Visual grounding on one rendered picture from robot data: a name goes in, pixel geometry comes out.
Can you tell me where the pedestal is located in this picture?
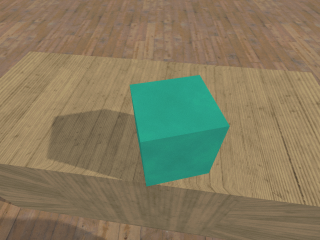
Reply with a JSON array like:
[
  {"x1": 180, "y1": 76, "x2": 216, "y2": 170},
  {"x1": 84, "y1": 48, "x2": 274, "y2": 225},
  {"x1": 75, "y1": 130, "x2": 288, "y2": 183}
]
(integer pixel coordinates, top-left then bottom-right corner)
[{"x1": 0, "y1": 51, "x2": 320, "y2": 240}]

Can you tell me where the carton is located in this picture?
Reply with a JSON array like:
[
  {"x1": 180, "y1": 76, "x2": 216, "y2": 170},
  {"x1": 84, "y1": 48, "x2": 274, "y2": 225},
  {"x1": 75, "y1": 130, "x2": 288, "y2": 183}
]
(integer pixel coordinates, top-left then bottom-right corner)
[{"x1": 130, "y1": 75, "x2": 230, "y2": 187}]

